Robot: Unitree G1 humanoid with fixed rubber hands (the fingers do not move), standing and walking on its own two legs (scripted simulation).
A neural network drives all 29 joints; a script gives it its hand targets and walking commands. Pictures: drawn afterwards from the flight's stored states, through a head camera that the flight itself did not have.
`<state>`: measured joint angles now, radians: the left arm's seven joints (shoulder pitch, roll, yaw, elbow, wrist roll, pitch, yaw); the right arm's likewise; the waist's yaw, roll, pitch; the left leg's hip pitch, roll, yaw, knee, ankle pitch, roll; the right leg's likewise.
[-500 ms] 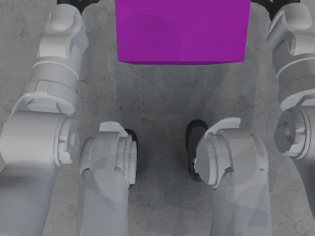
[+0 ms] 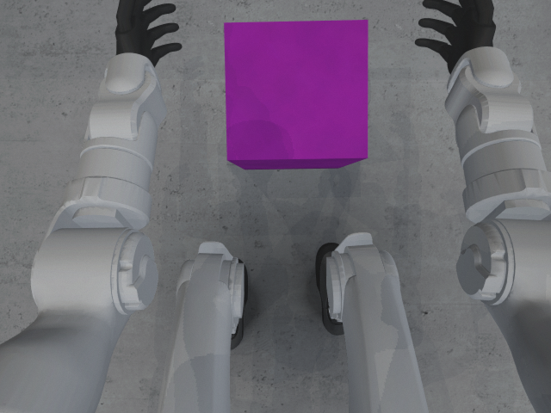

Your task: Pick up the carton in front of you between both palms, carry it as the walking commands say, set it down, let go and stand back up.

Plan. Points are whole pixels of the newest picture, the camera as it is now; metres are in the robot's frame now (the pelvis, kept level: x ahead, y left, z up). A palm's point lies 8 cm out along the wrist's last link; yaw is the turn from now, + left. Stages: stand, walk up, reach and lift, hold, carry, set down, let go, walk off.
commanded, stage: set down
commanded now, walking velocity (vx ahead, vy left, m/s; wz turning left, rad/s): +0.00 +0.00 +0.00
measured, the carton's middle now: (293, 110) +0.53 -0.05 -0.34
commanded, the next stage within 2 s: let go in 0.54 s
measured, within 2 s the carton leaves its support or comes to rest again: neither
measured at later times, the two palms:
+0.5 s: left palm out of the picture +0.55 +0.15 +0.04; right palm out of the picture +0.53 -0.25 +0.04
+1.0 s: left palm out of the picture +0.44 +0.18 +0.15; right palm out of the picture +0.41 -0.26 +0.15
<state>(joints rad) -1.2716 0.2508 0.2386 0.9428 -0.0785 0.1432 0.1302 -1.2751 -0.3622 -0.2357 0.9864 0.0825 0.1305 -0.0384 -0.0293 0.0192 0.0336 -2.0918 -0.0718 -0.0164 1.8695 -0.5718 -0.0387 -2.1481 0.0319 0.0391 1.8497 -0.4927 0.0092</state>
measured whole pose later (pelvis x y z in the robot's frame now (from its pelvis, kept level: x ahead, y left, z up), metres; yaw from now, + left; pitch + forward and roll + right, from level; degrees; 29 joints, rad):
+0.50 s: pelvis +0.02 +0.00 +0.14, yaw -1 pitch +47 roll +2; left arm -1.09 0.22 0.28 0.82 -0.02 0.16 0.08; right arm -1.11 -0.32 -0.30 0.87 0.02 0.16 0.02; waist -0.03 0.01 -0.09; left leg -1.72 -0.06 -0.04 1.34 -0.44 -0.03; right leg -1.77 0.04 0.05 1.33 -0.37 0.00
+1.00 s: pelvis +0.08 -0.01 +0.25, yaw -2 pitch +34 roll +1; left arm -0.42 0.16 0.19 0.61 0.06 0.07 0.00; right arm -0.43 -0.22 -0.21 0.63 -0.04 0.06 0.07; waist -0.02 0.01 -0.09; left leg -1.07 -0.03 -0.06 0.81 -0.33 -0.02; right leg -1.12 0.03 0.05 0.81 -0.28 -0.01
